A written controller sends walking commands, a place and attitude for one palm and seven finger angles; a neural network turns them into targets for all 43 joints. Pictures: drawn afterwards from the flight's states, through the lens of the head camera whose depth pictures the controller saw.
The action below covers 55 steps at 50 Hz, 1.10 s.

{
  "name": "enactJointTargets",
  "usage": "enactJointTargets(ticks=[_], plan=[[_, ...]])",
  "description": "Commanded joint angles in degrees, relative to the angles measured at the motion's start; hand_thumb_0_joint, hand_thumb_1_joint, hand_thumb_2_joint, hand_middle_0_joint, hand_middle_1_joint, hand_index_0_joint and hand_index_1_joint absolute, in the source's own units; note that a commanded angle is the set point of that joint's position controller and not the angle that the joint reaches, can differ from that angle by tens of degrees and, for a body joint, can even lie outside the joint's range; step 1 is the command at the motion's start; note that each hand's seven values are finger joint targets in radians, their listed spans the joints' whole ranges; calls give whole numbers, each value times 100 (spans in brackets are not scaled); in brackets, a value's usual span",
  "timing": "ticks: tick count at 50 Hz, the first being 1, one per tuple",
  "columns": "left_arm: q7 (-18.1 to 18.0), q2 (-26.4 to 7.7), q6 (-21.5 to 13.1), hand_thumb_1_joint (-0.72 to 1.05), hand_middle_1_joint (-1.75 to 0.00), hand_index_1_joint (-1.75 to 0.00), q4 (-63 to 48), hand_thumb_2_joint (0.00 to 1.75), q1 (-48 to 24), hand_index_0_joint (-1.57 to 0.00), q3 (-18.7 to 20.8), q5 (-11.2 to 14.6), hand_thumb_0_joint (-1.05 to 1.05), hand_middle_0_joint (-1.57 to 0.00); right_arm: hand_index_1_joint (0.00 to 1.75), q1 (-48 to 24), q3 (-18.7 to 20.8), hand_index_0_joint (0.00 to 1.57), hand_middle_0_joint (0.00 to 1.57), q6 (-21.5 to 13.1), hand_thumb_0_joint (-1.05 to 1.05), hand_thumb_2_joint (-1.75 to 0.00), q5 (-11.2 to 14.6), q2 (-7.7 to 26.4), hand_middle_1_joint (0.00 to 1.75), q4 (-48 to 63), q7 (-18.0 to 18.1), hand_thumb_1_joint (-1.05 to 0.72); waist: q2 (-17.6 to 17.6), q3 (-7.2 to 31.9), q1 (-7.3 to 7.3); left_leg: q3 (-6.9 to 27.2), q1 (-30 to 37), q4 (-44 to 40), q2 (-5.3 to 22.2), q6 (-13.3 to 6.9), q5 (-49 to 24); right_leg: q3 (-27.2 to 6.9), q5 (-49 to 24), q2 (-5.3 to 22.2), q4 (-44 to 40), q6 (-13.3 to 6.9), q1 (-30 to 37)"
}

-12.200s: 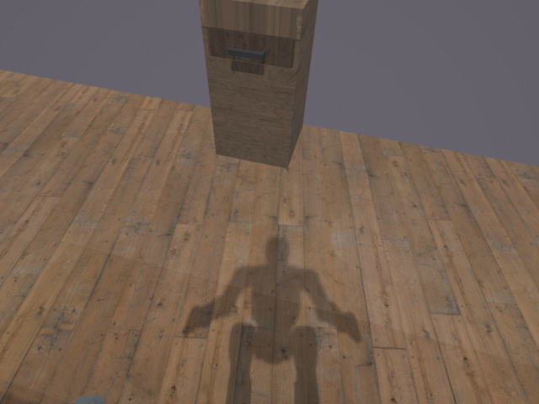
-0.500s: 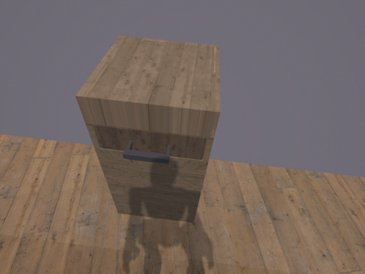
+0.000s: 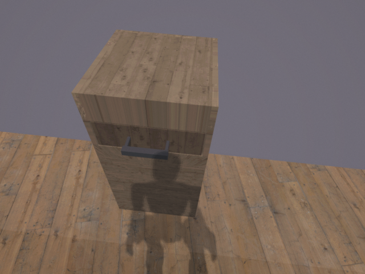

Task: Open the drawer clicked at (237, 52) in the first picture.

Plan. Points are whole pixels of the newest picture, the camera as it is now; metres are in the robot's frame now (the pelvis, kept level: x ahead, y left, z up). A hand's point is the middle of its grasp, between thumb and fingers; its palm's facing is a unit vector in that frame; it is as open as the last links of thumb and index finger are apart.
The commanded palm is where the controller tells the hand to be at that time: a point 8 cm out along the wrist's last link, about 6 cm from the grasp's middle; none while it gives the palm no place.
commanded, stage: raise the hand with hooked fingers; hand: left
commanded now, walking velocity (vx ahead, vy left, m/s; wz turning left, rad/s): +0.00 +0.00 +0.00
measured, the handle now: (146, 147) +0.52 +0.16 -0.12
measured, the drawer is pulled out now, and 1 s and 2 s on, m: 0.00 0.00 0.00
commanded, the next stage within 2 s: move the hooked fingers above the handle in 1.84 s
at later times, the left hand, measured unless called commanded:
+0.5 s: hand (101, 264) +0.15 +0.19 -0.06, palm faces -0.03 -0.08 -1.00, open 9.3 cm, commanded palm +0.16 +0.19 +0.00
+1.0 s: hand (111, 193) +0.28 +0.18 +0.01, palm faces +0.09 -0.09 -0.99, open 12.3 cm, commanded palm +0.25 +0.18 +0.07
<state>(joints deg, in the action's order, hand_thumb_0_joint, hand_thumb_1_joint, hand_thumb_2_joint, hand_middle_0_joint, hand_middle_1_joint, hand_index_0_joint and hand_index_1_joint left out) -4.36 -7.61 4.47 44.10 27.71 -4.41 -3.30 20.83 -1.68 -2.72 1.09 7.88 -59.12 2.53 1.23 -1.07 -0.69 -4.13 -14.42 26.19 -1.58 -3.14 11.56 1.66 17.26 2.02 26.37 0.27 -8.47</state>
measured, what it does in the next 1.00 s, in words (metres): stands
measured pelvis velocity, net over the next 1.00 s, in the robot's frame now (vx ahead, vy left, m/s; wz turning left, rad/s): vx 0.02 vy -0.04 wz -0.07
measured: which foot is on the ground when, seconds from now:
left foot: down 0.00-1.00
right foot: down 0.00-1.00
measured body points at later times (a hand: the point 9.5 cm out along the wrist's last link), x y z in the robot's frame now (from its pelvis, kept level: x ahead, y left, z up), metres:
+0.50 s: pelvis -0.01 -0.06 -0.05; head +0.02 -0.08 +0.40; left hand +0.15 +0.19 -0.01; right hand +0.26 -0.26 -0.11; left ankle +0.03 +0.08 -0.74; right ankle -0.04 -0.13 -0.74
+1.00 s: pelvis +0.02 -0.04 -0.03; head +0.05 -0.08 +0.42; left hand +0.27 +0.19 +0.07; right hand +0.17 -0.31 -0.15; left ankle +0.03 +0.09 -0.74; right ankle -0.04 -0.13 -0.74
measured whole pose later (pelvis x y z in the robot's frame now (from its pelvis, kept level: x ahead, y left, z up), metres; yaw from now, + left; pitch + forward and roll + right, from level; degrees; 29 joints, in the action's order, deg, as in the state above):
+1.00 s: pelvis +0.02 -0.04 -0.03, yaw -4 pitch +9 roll +2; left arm -20.6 -22.8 -1.0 -1.9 16.1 0.8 -55.0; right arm 9.5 4.1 6.5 -2.0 15.9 -35.6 0.8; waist -3.2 6.5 -2.5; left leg 0.9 -31.4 42.7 -0.8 0.9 20.7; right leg -1.0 27.0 -1.8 45.6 -2.6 -27.9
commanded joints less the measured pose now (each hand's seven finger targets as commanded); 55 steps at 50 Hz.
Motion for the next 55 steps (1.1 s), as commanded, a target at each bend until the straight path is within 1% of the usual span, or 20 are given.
enactJointTargets(ticks=[1, 2, 3, 5, 6, 9, 10, 12, 15, 16, 18, 21, 23, 26, 31, 35, 43, 45, 51, 55], plan=[[-908, -153, -157, 81, -36, -36, -4540, 86, -211, -21, -608, -388, 0, -21, 30, -733, 275, 20, 20, -1610, 0, -90, 438, 868, 30, 1607, 369, -90, -974, 587, 203, 910, 397, -741, 507, 257, 987, 260, 423, -202, 1039, -201, -1632], [-1018, -228, -219, 78, -37, -37, -5387, 85, -719, -21, -771, -665, 0, -21, 30, -824, 339, 20, 20, -1750, 0, -90, 401, 1053, 30, 2025, 347, -90, -1023, 285, 194, 911, -39, -482, 405, 204, 1120, 239, 241, -183, 815, -209, -1642], [-1194, -542, -173, 76, -39, -39, -5310, 84, -596, -21, -805, -1256, 0, -21, 30, -865, 342, 20, 20, -1806, 0, -90, 287, 1252, 30, 2094, 330, -90, -607, 371, 293, 977, -275, -326, 419, 185, 1524, 185, 342, -220, 681, -223, -1798], [-1472, -473, -180, 71, -42, -42, -5355, 82, -590, -21, -1128, -2301, 0, -21, 30, -914, 353, 20, 20, -1752, 0, -90, 66, 1316, 30, 2509, 245, -90, 195, 361, 397, 1039, -631, 225, 310, 126, 1294, 177, 479, -298, 848, -255, -2222], [-1669, -615, -160, 69, -43, -43, -4996, 81, -719, -22, -1056, -3058, 0, -22, 30, -1018, 418, 20, 20, -1630, 0, -90, -104, 1362, 30, 2619, 198, -90, 543, 463, 401, 1012, -829, 513, 263, 150, 1164, 138, 644, -349, 940, -275, -2595], [-2077, -668, -194, 62, -48, -48, -3939, 78, 747, -22, -667, -4684, 0, -22, 30, -1641, 593, 20, 20, -902, 0, -90, -408, 1346, 30, 3174, -98, -90, 1096, 474, -270, 617, -1423, 1067, 75, 210, 723, -144, 1121, -425, 939, -424, -2879], [-2098, -932, -259, 60, -50, -50, -3655, 77, 1225, -22, -275, -5019, 0, -22, 30, -1750, 616, 20, 20, -561, 0, -90, -392, 1318, 30, 3235, -225, -90, 1154, 509, -555, 512, -1635, 1157, 45, 228, 379, -393, 648, -401, 981, -492, -2640], [-2079, -1193, -456, 55, -53, -53, -4059, 75, 964, -22, -14, -5441, 0, -22, 30, -2048, 544, 20, 20, 1, 0, -90, -365, 1208, 30, 3520, -396, -90, 1110, 843, -741, 341, -1950, 1351, 11, 249, 64, -535, -195, -323, 1361, -514, -2377], [-2296, -1979, -678, 48, -57, -57, -4688, 72, 540, -23, 740, -5852, 0, -23, 30, -2218, 485, 20, 20, 435, 0, -90, -332, 1090, 30, 3789, -465, -90, 229, 1338, -944, 247, -1820, 1558, -80, 263, -182, -762, -597, -327, 1602, -533, -2154], [-2413, -2035, -687, 46, -58, -58, -5139, 71, 191, -23, 743, -5948, 0, -23, 30, -2241, 478, 20, 20, 538, 0, -90, -390, 1071, 30, 3934, -474, -90, -172, 1650, -894, 205, -1613, 1661, -116, 246, -269, -913, -694, -327, 1630, -534, -2190], [-2613, -2113, -723, 41, -62, -62, -5495, 69, -367, -24, 803, -6053, 0, -24, 30, -2210, 476, 20, 20, 650, 0, -90, -431, 1025, 30, 3982, -455, -90, -466, 1937, -736, 228, -1311, 1930, -139, 210, -399, -1089, -795, -365, 1680, -539, -2446], [-2708, -2329, -867, 34, -66, -66, -5958, 66, -1631, -24, 899, -6054, 0, -24, 30, -2289, 489, 20, 20, 736, 0, -90, -558, 1012, 30, 3876, -378, -90, -251, 1762, -333, 371, -1269, 2344, -160, 120, -40, -1440, -259, -250, 1388, -447, -2872], [-2579, -2285, -1027, 29, -69, -69, -5977, 64, -1979, -24, 805, -5802, 0, -24, 30, -2277, 495, 20, 20, 664, 0, -90, -569, 1018, 30, 3783, -305, -90, -306, 1722, -94, 403, -1216, 2538, -152, 61, 86, -1475, -254, -178, 1242, -379, -2932], [-2242, -2169, -1158, 22, -74, -74, -5842, 61, -2019, -25, 638, -5441, 0, -25, 30, -2192, 471, 20, 20, 555, 0, -90, -556, 1048, 30, 3640, -219, -90, -46, 1668, 65, 459, -1437, 2532, -131, 12, 107, -1356, -770, -151, 1257, -262, -2640], [-1694, -2190, -879, 11, -81, -81, -5452, 56, -1302, -26, 662, -5287, 0, -26, 30, -2102, 430, 20, 20, 632, 0, -90, -478, 1054, 30, 3539, -216, -90, 172, 1828, -177, 386, -1526, 2084, -106, 43, -201, -1048, -1947, -115, 1291, -127, -1814], [-1544, -2812, -833, 1, -87, -87, -5457, 52, -911, -26, 1354, -5298, 0, -26, 30, -2157, 364, 20, 20, 675, 0, -90, -460, 1057, 30, 3502, -204, -90, 445, 1938, -460, 348, -1675, 1836, -161, 113, -398, -1175, -2975, -23, 1324, -34, -1048], [-1941, -2591, -964, -17, -99, -99, -5748, 44, -1373, -28, 1388, -5200, 0, -28, 30, -1994, 550, 20, 20, 545, 0, -90, -400, 1025, 30, 3390, -147, -90, 41, 2047, -324, 425, -1374, 1701, -237, 73, -484, -929, -2943, -61, 1299, -54, -1065], [-1971, -2630, -817, -22, -102, -102, -5712, 42, -1565, -28, 1422, -5183, 0, -28, 30, -2032, 593, 20, 20, 548, 0, -90, -361, 1077, 30, 3393, -171, -90, 258, 2154, -336, 400, -1287, 1650, -243, 77, -635, -857, -3042, -79, 1300, -26, -1029], [-1565, -2410, -152, -36, -111, -111, -5660, 36, -2041, -29, 810, -5150, 0, -29, 30, -2066, 611, 20, 20, 603, 0, -90, -205, 1168, 30, 3426, -114, -90, 152, 1744, -284, 261, -776, 1249, -187, 47, -832, -496, -2582, -171, 1020, -75, -1006], [-1327, -2768, -24, -45, -117, -117, -5916, 32, -2762, -30, 934, -5272, 0, -30, 30, -2076, 562, 20, 20, 679, 0, -90, -212, 1185, 30, 3428, -92, -90, -232, 1902, -331, 333, -169, 1040, -102, 54, -1297, -269, -2082, -276, 921, -189, -1023]])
